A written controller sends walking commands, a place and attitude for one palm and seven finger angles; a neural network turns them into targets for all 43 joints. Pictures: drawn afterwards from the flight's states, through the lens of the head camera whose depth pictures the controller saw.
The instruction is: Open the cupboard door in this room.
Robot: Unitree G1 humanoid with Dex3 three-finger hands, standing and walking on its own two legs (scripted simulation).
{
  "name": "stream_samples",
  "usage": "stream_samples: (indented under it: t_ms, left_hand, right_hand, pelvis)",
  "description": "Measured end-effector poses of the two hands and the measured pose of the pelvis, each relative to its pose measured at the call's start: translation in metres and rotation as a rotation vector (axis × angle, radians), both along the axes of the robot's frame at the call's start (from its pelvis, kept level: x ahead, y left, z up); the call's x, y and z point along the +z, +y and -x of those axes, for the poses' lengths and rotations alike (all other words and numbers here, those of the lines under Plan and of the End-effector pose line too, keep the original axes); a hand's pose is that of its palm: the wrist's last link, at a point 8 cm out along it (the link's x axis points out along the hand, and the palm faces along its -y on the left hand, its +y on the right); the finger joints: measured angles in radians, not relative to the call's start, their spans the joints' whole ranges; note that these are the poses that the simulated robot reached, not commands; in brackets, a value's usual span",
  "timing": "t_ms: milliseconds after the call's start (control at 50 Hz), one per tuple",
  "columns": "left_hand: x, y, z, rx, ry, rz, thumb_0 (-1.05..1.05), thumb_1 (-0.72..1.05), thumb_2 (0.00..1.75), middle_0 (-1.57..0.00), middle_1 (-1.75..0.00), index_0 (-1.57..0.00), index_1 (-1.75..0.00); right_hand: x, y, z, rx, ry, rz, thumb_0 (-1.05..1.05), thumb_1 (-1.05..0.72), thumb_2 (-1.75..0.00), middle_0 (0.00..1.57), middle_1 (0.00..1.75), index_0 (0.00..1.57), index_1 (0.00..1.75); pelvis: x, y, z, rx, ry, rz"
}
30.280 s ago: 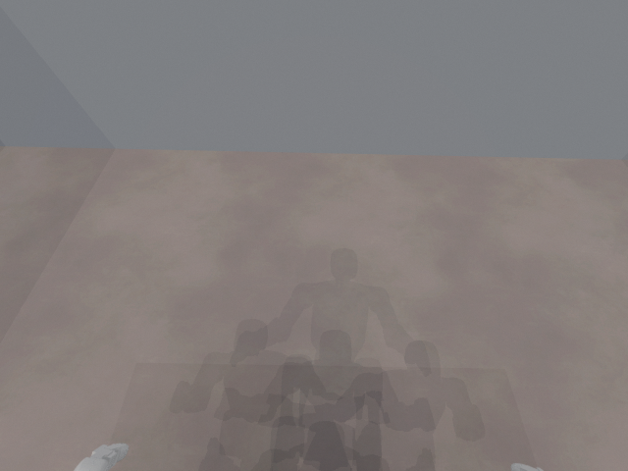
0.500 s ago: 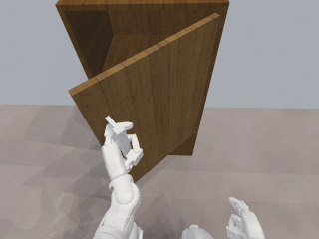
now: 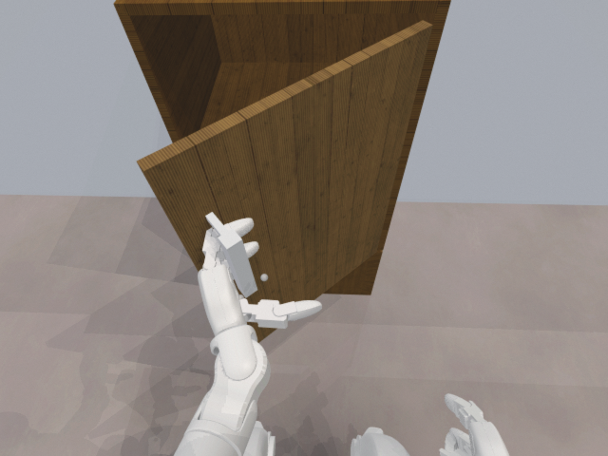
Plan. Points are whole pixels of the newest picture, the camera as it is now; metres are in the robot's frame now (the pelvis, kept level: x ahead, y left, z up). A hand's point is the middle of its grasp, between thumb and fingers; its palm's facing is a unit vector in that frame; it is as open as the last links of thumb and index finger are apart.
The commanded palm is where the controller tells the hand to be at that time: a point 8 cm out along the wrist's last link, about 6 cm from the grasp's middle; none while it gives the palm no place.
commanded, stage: open thumb and fingers to let go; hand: left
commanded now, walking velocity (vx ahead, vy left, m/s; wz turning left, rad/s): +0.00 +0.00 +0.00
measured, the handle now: (231, 256) +0.36 +0.12 +0.04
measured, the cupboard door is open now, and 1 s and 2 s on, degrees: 42 45 45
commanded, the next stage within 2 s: slide the hand sideways off the handle in 0.18 s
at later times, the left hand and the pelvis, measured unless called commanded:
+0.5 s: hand (263, 312) +0.29 +0.07 +0.04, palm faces -0.16 -0.99 -0.05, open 15.9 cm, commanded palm +0.28 +0.11 +0.04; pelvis -0.01 +0.03 +0.00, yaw +0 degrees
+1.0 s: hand (248, 329) +0.27 +0.08 +0.04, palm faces -0.08 -1.00 +0.00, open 16.1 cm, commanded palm +0.24 +0.15 +0.04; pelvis +0.00 +0.03 -0.01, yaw -2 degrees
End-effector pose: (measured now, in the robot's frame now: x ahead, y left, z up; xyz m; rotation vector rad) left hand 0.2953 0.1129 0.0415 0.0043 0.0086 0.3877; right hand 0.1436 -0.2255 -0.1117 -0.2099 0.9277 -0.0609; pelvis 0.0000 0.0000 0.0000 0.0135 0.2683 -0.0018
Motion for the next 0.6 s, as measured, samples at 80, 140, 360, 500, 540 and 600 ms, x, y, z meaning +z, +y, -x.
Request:
stream_samples:
  t_ms: [80,140,360,500,540,600]
  left_hand:
    - [0.0,0.001,0.001,-0.021,0.0,0.003,-0.01,-0.47,0.31,-0.35,-0.92,-0.36,-0.92]
    - [0.0,0.001,0.003,-0.038,0.001,0.002,-0.01,-0.49,0.31,-0.37,-0.84,-0.38,-0.84]
    - [-0.001,0.007,0.009,-0.191,-0.013,-0.045,-0.01,-0.5,0.3,-0.42,-0.6,-0.38,-0.62]
    - [-0.001,0.011,0.018,-0.554,-0.016,-0.042,-0.02,-0.5,0.3,-0.25,-0.41,-0.21,-0.42]
    - [-0.001,0.01,0.017,-0.546,-0.007,0.02,-0.02,-0.5,0.3,-0.22,-0.38,-0.19,-0.38]
    - [0.0,0.008,0.018,-0.521,-0.002,0.05,-0.02,-0.5,0.3,-0.19,-0.35,-0.21,-0.37]
  right_hand:
    - [0.004,0.008,-0.003,0.003,-0.018,-0.004,0.01,-0.91,-0.9,0.2,0.3,0.2,0.29]
    - [0.006,0.014,-0.005,0.009,-0.033,-0.009,0.01,-0.91,-0.9,0.2,0.3,0.2,0.29]
    - [0.006,0.035,-0.007,0.034,-0.056,-0.026,0.01,-0.91,-0.9,0.2,0.3,0.2,0.3]
    - [0.008,0.034,0.004,-0.009,-0.074,-0.023,0.01,-0.91,-0.9,0.2,0.3,0.2,0.3]
    - [0.01,0.034,0.007,-0.023,-0.076,-0.02,0.01,-0.91,-0.9,0.2,0.3,0.2,0.3]
    - [0.015,0.035,0.009,-0.028,-0.081,-0.017,0.01,-0.91,-0.9,0.2,0.3,0.2,0.3]
  pelvis:
    - [0.0,0.006,0.0,-0.004,-0.004,0.006]
    - [0.0,0.01,0.001,-0.006,-0.006,0.012]
    - [-0.004,0.023,0.007,-0.002,-0.011,0.02]
    - [-0.005,0.032,0.011,0.001,-0.038,0.032]
    - [-0.003,0.035,0.011,-0.006,-0.04,0.03]
    - [-0.002,0.037,0.01,-0.016,-0.037,0.024]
